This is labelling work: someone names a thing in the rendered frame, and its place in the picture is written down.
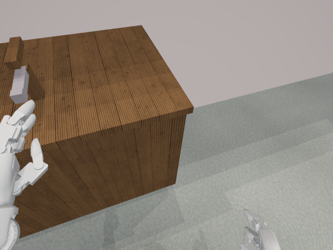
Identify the robot left hand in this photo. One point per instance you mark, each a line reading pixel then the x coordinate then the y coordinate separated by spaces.
pixel 13 129

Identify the tap lever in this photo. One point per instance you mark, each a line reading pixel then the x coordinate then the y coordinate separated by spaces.
pixel 19 90

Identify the counter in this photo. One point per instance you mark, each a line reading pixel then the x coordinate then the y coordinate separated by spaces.
pixel 110 119

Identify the robot right hand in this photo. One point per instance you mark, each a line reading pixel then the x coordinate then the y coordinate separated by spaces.
pixel 264 240

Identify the robot left forearm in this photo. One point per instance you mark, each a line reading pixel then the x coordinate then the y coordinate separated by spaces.
pixel 9 228

